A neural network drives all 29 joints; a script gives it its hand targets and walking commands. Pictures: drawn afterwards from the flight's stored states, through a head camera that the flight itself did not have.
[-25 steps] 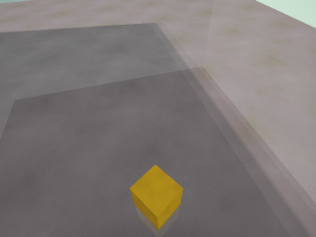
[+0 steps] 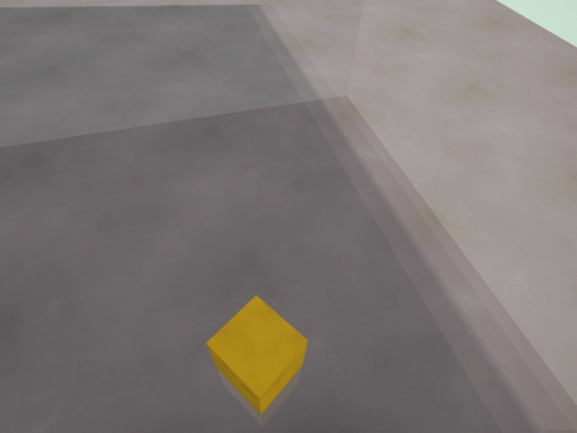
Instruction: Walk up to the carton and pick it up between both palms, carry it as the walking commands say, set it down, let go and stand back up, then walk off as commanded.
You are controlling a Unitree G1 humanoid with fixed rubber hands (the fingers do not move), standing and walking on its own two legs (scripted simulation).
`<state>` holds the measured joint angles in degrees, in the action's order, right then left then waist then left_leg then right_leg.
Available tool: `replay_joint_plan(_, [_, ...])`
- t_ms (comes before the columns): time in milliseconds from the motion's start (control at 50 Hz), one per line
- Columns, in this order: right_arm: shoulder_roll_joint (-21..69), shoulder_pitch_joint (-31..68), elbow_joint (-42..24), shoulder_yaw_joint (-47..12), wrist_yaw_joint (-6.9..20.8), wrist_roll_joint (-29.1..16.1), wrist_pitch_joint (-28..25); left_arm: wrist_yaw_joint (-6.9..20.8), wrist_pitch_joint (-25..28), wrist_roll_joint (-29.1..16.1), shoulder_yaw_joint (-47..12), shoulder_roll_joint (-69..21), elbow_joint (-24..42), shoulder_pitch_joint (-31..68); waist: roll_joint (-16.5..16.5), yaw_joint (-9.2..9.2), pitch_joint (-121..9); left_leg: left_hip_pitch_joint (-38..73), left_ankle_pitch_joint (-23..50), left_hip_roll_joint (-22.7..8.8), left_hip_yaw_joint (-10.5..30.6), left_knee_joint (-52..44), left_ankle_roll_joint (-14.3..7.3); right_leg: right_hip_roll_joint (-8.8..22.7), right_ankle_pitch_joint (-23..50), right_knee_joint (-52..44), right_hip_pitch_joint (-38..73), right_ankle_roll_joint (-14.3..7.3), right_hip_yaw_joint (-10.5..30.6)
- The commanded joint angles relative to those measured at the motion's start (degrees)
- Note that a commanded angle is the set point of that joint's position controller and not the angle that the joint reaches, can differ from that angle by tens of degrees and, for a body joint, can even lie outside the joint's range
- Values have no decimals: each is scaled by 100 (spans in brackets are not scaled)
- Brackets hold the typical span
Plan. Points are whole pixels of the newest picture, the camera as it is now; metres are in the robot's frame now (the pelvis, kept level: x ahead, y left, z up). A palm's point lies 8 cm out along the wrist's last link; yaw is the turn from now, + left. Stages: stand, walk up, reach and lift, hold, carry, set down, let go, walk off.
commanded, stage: walk up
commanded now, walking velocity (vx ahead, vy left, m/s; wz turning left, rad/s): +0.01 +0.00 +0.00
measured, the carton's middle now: (258, 355) +0.42 +0.08 -0.65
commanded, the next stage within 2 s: none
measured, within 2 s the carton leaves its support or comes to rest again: neither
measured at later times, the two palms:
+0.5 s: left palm out of the picture +0.01 +0.21 -0.15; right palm out of the picture +0.03 -0.23 -0.14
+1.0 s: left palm out of the picture -0.04 +0.22 -0.15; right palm out of the picture -0.07 -0.20 -0.15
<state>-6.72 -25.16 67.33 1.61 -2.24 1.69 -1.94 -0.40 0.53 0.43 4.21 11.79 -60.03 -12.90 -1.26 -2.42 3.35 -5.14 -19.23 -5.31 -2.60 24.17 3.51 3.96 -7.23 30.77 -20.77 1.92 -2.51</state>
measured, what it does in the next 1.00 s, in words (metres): steps on the spot: right foot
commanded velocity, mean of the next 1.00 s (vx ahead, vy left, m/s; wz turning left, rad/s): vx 0.00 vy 0.00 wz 0.00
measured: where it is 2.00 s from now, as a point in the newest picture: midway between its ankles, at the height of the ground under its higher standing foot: outside the picture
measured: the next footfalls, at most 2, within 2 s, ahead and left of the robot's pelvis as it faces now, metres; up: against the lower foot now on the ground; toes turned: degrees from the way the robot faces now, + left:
right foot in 0.02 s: +0.10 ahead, -0.16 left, +0.00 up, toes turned -5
right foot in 1.94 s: +0.08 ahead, -0.25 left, +0.00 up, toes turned +20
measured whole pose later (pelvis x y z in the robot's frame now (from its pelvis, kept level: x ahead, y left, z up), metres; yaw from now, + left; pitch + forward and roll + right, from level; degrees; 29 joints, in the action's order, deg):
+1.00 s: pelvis -0.01 +0.00 +0.00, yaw +0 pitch -1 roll +1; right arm -6.2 -20.9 67.3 -0.4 -1.7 0.4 -0.6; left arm -1.3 -0.8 0.6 0.7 8.1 -66.8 -16.9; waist -0.1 0.1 2.3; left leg -3.8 -18.1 -3.8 -3.5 23.6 3.2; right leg 5.8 -6.4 24.6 -16.5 3.0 -3.2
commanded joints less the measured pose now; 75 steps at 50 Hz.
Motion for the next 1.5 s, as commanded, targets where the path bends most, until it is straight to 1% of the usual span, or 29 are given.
replay_joint_plan(0, [-380,40,-259,-43,-13,-177,60,-116,67,14,70,681,14,-904,-225,350,-788,-1272,4,64,-116,369,-173,1074,2455,-714,2255,-307,705])
replay_joint_plan(40, [-250,-559,-126,-103,-63,-220,89,-138,29,40,30,529,-31,-492,-511,198,-697,-1132,646,-146,-84,5,-205,888,2312,-433,2091,-560,568])
replay_joint_plan(60, [-202,-422,-25,-163,-92,-199,93,-138,19,35,11,462,-1,-595,-598,339,-420,-983,778,-120,-73,131,-163,736,2447,-499,1877,-539,527])
replay_joint_plan(80, [-451,-262,0,-94,-61,-149,89,-143,2,42,-19,421,-32,-509,-171,275,-371,-916,1382,-136,-39,146,-147,577,2967,-394,1874,-488,390])
replay_joint_plan(140, [-656,-350,-44,-42,-5,-155,70,-178,18,14,-48,401,-159,-631,-826,256,-697,-368,1668,-207,-67,-51,-64,400,2977,-376,1745,-461,176])
replay_joint_plan(200, [-812,-92,-117,23,-1,-111,95,-180,82,29,-17,502,-183,-352,-352,208,-530,-410,2421,-259,-140,30,-70,399,3082,-252,1675,-372,-15])
replay_joint_plan(260, [-760,-147,5,51,-42,-112,162,-184,41,-26,-123,186,-382,-635,211,215,-294,-204,2352,-232,-157,-133,-102,359,2598,-339,1467,-298,51])
replay_joint_plan(400, [-672,208,-114,-27,30,-101,186,-113,-5,-2,-147,103,-399,-224,355,151,332,-379,1680,-236,-119,-609,-162,290,1329,-636,1117,-155,-18])
replay_joint_plan(420, [-533,492,-163,-74,21,-55,180,-109,-71,20,-103,317,-398,-347,649,330,508,-498,1621,-270,-103,-667,-141,357,1142,-820,1055,-152,67])
replay_joint_plan(700, [-452,204,-101,-170,-5,-187,156,-116,-122,54,-237,55,-672,-646,66,291,595,-876,44,-120,-2,-965,-262,250,-311,-1046,995,20,8])
replay_joint_plan(940, [-307,-31,-83,-166,30,-114,89,-101,-80,13,-284,105,-644,-872,144,316,372,-1272,-229,-175,234,-1004,-236,224,-37,-868,1096,28,-38])
replay_joint_plan(960, [-586,49,-130,-111,44,-149,94,-63,-75,-13,-346,-64,-609,-854,395,346,416,-1396,-252,-61,103,-931,-200,185,-73,-881,1092,114,-30])
replay_joint_plan(980, [-446,-84,-46,-149,40,-160,106,-87,-63,74,-340,10,-618,-846,-46,288,317,-1108,-139,-83,53,-854,-235,324,-138,-990,978,24,26])
replay_joint_plan(1040, [-302,-235,10,-158,35,-140,89,-117,-13,-21,-277,100,-632,-1116,-35,319,284,-900,290,-80,84,-678,-160,252,-326,-1099,852,-12,88])
replay_joint_plan(1080, [-359,-70,-105,-78,54,-115,86,-126,-39,30,-274,27,-640,-906,450,249,260,-1085,458,-46,-72,-717,-174,418,336,-1032,1088,-41,157])
replay_joint_plan(1120, [-311,-201,-65,-144,30,-162,63,-141,-30,2,-237,28,-534,-920,-116,272,20,-844,446,-127,46,-701,-184,357,232,-990,1148,-97,158])
replay_joint_plan(1160, [-636,478,-160,-22,46,-48,186,-295,-70,24,7,742,-453,-830,58,34,67,-1781,1037,-302,572,52,-236,561,121,-938,1866,243,-123])
replay_joint_plan(1200, [-554,797,-408,47,59,-83,241,-400,-42,-76,36,793,-488,-1299,-401,142,-127,-2328,465,-113,217,734,-177,1022,190,-1108,2168,84,148])
replay_joint_plan(1220, [-542,709,-465,-9,57,-151,248,-433,-44,0,-24,718,-547,-1365,-1078,188,-50,-2250,71,-26,77,1226,-103,1223,38,-1283,1890,-41,215])
replay_joint_plan(1240, [-866,579,-725,158,132,-128,259,-432,-95,-144,174,904,-316,-1012,-861,213,16,-1880,-343,-3,-131,2102,-96,1587,-577,-1295,1328,-434,520])
replay_joint_plan(1280, [-563,402,-676,148,96,-28,267,-448,-121,-28,214,996,-56,-548,-755,71,-273,-1542,-736,-54,-180,2554,-195,1574,-685,-1028,765,-668,309])
replay_joint_plan(1300, [-447,158,-685,136,117,82,317,-469,-122,-52,217,998,-62,-284,-940,-84,-298,-1369,-581,-128,-159,2160,-212,1498,-786,-695,412,-554,-23])
replay_joint_plan(1320, [-336,134,-672,81,119,100,286,-490,-145,-10,189,962,93,170,-577,-262,-184,-1185,-166,-231,-7,1781,-290,1236,-522,-76,-117,-462,-267])
replay_joint_plan(1340, [-422,-42,-706,42,143,150,266,-426,-164,-74,205,877,209,219,-132,-259,28,-1093,328,-500,582,1020,-429,850,-725,630,-580,-268,-490])
replay_joint_plan(1360, [-1128,-412,-654,238,86,92,239,-389,-254,-55,143,489,395,406,1752,-540,154,-884,1375,-1681,2745,-686,-642,-186,-2031,2198,-1752,105,-848])
replay_joint_plan(1380, [-1433,-533,-647,294,40,110,266,-395,-330,79,35,209,559,694,1502,-449,411,-1045,1719,-2092,3269,-1041,-916,-78,-2311,3181,-2170,211,-75])
replay_joint_plan(1400, [-1519,-326,-736,295,3,157,255,-365,-353,71,0,163,541,589,1314,-261,430,-1263,1919,-2067,2914,-954,-1154,106,-2063,3488,-1924,171,166])
replay_joint_plan(1440, [-1330,239,-881,215,16,138,216,-228,-385,95,-27,65,503,367,1785,68,272,-1080,2893,-1556,2311,-492,-936,229,-1702,3785,-1855,180,217])
replay_joint_plan(1480, [-1283,700,-1047,294,71,72,196,-213,-378,48,-24,76,428,103,2077,129,-210,-753,3373,-891,1316,-88,-937,130,-1370,3507,-1175,205,135])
